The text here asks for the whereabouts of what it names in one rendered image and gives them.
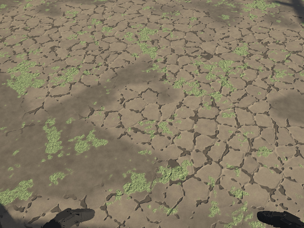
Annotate right robot hand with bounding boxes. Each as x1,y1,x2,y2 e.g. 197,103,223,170
257,211,304,228

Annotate left robot hand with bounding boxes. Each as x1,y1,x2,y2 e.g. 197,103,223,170
41,208,95,228

